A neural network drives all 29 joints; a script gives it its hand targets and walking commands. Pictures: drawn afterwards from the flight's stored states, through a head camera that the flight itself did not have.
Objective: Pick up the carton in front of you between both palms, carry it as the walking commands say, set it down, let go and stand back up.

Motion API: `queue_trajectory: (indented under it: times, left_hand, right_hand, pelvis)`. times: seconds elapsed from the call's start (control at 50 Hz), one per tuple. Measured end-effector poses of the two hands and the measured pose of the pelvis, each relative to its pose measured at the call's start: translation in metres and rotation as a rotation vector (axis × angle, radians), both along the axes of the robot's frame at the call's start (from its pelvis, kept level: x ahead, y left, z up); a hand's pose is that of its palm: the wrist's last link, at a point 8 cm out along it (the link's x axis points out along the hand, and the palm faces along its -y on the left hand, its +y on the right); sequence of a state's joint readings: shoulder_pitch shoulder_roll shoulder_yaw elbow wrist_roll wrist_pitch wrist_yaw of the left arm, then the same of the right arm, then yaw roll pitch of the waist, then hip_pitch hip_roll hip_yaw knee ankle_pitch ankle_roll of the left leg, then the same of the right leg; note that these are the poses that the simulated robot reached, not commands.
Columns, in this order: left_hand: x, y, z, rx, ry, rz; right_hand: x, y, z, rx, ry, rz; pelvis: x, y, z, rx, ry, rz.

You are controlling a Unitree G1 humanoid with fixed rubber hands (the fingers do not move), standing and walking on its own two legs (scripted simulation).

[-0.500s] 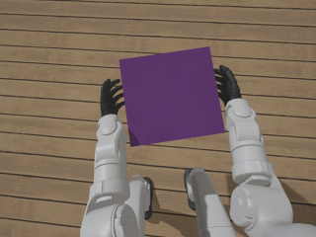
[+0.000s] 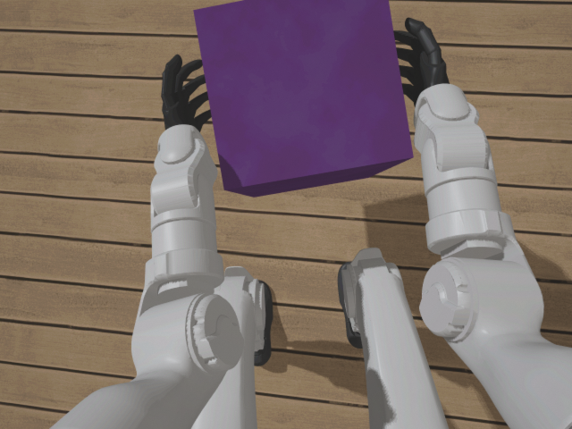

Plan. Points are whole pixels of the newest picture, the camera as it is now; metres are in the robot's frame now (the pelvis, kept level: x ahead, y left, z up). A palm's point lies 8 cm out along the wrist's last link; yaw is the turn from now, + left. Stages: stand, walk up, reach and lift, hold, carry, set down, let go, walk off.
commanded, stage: set down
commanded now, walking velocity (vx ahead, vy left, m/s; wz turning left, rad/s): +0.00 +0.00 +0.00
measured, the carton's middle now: (302, 114) +0.50 -0.05 -0.17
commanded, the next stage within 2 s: none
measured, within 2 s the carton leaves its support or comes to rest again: rests again in 1.06 s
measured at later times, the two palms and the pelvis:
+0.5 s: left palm (227, 131) +0.52 +0.08 -0.25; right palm (405, 99) +0.52 -0.22 -0.25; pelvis -0.01 +0.01 -0.10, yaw +1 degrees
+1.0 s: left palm (236, 136) +0.53 +0.08 -0.32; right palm (397, 103) +0.54 -0.22 -0.31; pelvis -0.02 +0.01 -0.15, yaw +2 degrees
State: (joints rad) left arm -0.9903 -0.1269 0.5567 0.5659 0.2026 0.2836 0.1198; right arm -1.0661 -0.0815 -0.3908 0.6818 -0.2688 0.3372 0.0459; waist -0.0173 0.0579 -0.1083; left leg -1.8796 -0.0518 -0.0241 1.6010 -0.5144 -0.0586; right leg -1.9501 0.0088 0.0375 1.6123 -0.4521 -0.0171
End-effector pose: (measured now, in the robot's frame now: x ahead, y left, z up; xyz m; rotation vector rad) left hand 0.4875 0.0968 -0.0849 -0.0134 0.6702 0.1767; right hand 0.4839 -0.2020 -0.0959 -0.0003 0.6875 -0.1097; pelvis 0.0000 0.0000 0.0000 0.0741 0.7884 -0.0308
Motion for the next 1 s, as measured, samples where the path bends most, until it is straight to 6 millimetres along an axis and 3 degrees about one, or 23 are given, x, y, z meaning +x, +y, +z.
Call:
queue_trajectory:
  times: [0.3,0.68,0.76,1.0]
  left_hand:
    - [0.022,-0.013,-0.098,-0.007,0.021,-0.013]
    - [0.046,-0.019,-0.215,0.003,0.063,-0.016]
    - [0.049,-0.019,-0.225,-0.007,0.063,-0.011]
    - [0.044,-0.018,-0.232,-0.018,0.084,-0.043]
  right_hand:
    - [0.022,-0.013,-0.092,-0.028,0.020,0.012]
    - [0.054,-0.021,-0.206,-0.053,0.061,0.052]
    - [0.057,-0.021,-0.216,-0.059,0.062,0.060]
    - [0.054,-0.022,-0.217,-0.061,0.084,0.062]
  pelvis:
    - [-0.008,0.004,-0.061,0.011,0.034,0.000]
    - [-0.012,0.005,-0.130,0.021,-0.072,0.007]
    - [-0.011,0.004,-0.139,0.020,-0.105,0.017]
    - [-0.015,0.006,-0.152,0.007,-0.138,0.024]
